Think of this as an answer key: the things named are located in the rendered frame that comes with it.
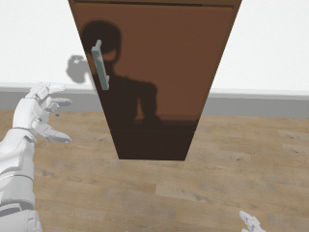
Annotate cupboard door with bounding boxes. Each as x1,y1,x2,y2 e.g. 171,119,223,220
75,3,233,132

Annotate robot left upper arm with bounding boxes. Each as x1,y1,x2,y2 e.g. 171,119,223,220
0,209,42,232

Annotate left robot forearm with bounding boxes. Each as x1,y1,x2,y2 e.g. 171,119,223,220
0,129,37,217

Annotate robot right hand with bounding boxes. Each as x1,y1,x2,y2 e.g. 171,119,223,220
239,211,266,232

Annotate handle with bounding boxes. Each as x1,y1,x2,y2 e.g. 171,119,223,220
91,40,110,90

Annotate robot left hand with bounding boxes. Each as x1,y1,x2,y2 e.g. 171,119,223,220
12,81,72,143

